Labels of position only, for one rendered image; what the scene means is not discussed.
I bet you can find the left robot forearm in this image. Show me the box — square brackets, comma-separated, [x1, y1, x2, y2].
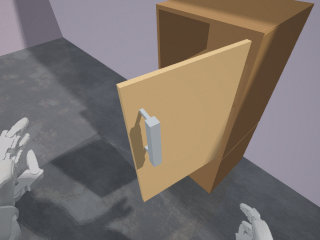
[0, 205, 22, 240]

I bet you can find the handle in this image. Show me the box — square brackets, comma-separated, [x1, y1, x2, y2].
[139, 108, 162, 167]

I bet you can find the robot left hand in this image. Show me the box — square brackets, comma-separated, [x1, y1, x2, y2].
[0, 117, 44, 207]

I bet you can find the robot right hand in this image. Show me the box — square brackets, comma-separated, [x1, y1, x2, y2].
[235, 203, 273, 240]

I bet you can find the cupboard door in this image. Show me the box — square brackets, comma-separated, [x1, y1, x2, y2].
[116, 39, 252, 202]

